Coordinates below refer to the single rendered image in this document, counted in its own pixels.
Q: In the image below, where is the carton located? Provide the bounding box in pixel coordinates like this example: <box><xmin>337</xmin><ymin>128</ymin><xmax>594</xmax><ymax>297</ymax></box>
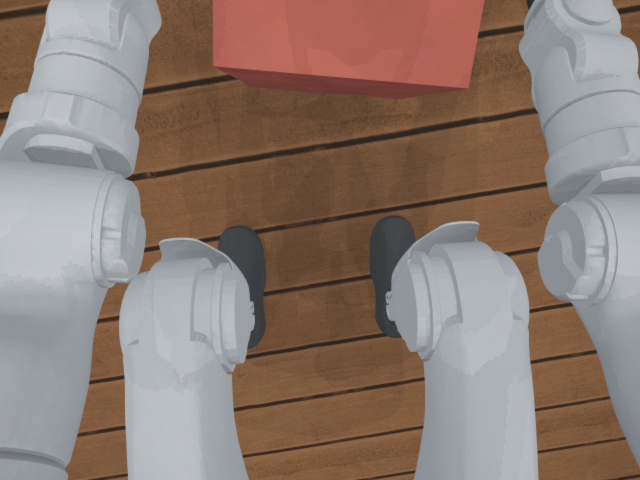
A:
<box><xmin>213</xmin><ymin>0</ymin><xmax>484</xmax><ymax>99</ymax></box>

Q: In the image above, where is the left robot upper arm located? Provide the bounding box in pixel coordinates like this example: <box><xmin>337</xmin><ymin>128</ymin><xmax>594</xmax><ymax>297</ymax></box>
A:
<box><xmin>0</xmin><ymin>159</ymin><xmax>146</xmax><ymax>480</ymax></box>

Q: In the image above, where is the left robot foot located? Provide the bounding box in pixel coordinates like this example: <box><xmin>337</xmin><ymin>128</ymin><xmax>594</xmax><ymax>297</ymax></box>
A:
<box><xmin>217</xmin><ymin>225</ymin><xmax>267</xmax><ymax>349</ymax></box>

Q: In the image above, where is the right robot thigh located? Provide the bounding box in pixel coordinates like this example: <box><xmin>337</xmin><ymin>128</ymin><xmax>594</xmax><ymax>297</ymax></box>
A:
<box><xmin>398</xmin><ymin>241</ymin><xmax>538</xmax><ymax>480</ymax></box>

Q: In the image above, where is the left robot forearm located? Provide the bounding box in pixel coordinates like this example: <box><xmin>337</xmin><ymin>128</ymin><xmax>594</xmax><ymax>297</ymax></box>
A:
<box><xmin>0</xmin><ymin>0</ymin><xmax>162</xmax><ymax>179</ymax></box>

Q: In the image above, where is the right robot upper arm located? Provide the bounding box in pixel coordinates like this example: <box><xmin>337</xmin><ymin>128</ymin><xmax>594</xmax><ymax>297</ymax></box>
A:
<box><xmin>537</xmin><ymin>193</ymin><xmax>640</xmax><ymax>468</ymax></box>

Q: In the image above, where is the right robot forearm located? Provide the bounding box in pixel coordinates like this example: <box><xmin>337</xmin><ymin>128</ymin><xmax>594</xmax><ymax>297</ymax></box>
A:
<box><xmin>519</xmin><ymin>0</ymin><xmax>640</xmax><ymax>206</ymax></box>

